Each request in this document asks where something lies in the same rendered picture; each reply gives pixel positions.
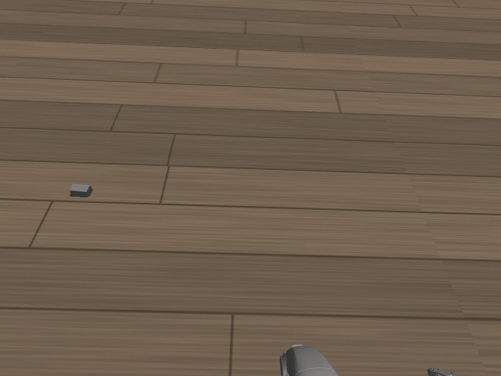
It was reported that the small box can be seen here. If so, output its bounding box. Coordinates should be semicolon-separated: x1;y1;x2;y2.
70;184;93;197

